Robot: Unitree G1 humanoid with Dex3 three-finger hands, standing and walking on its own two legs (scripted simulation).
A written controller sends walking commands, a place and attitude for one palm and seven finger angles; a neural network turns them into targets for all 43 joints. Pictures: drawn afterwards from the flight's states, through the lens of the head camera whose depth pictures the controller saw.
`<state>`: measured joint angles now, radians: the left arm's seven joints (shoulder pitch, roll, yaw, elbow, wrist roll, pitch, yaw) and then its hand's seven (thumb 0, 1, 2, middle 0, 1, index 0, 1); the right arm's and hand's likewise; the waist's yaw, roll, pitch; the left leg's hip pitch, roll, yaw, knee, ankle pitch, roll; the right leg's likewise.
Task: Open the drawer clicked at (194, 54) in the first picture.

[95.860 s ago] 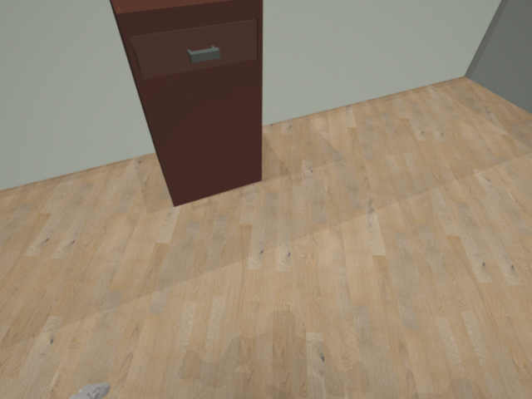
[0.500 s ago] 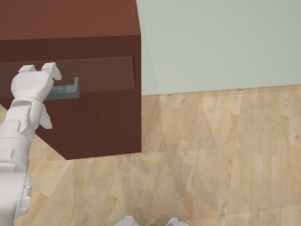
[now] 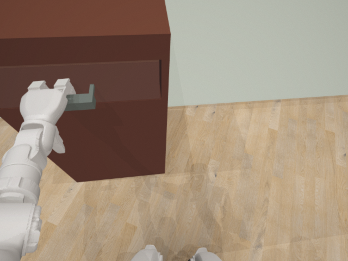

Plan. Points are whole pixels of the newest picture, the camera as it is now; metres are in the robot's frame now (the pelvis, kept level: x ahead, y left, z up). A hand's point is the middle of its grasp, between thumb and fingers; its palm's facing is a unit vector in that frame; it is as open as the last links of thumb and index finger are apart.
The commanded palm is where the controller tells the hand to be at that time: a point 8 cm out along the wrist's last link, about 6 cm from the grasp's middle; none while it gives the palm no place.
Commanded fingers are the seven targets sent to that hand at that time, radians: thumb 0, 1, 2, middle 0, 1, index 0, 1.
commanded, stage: lower the fingers behind the handle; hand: left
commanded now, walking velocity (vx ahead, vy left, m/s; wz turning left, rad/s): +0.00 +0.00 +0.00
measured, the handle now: (73, 95) +0.50 +0.27 +0.03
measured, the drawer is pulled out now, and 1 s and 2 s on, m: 0.00 0.00 0.04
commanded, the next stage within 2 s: close the thumb around the handle in 0.50 s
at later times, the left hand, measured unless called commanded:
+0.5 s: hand (60, 117) +0.44 +0.29 +0.01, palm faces -0.08 -0.04 -1.00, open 13.9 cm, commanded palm +0.43 +0.28 +0.07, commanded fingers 0.00 -0.50 0.30 -0.30 -1.20 -0.30 -1.20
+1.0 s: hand (60, 118) +0.44 +0.29 +0.01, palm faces -0.06 -0.05 -1.00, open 9.5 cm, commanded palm +0.43 +0.28 +0.07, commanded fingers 0.00 0.68 0.80 -0.38 -1.33 -0.38 -1.33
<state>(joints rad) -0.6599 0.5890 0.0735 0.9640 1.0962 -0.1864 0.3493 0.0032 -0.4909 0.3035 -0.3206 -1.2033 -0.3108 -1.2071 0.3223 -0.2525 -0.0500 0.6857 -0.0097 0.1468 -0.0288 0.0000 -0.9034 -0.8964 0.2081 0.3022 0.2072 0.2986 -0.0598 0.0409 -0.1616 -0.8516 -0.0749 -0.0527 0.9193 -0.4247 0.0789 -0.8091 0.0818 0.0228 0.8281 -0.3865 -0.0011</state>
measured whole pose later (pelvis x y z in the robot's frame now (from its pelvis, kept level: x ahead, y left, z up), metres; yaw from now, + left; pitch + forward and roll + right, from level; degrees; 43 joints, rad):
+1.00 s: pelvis +0.01 -0.01 +0.00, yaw -1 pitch +21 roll -3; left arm -0.62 0.59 0.09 0.98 1.07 -0.14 0.32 0.00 0.15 0.58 -0.37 -1.27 -0.34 -1.27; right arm 0.31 -0.26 -0.04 0.68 0.00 0.16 -0.04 0.00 -0.90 -0.90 0.21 0.30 0.21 0.30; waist -0.06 0.04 -0.17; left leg -0.82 -0.05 -0.04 0.90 -0.43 0.07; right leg -0.79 0.10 0.04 0.82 -0.39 -0.01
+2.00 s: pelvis +0.03 +0.00 +0.01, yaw -2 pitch +17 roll -3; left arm -0.28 0.48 0.06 0.59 1.01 0.00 0.33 0.01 0.68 0.77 -0.33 -1.35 -0.32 -1.35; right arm 0.25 -0.25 -0.05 0.63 0.01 0.16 -0.02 0.00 -0.91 -0.90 0.21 0.30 0.21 0.30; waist -0.03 0.05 -0.17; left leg -0.69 -0.06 -0.01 0.83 -0.44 0.09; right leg -0.66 0.09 0.06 0.75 -0.39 0.00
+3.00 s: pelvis +0.01 -0.01 +0.02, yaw -2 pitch +12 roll -2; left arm -0.05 0.43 0.02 0.40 1.02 0.04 0.35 0.01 0.66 0.76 -0.40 -1.35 -0.35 -1.35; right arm 0.17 -0.24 -0.02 0.64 -0.01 0.10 -0.06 0.00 -0.90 -0.90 0.21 0.30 0.21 0.30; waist 0.04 0.05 -0.13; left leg -0.60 -0.06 -0.01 0.81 -0.43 0.07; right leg -0.59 0.06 -0.02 0.77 -0.39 -0.03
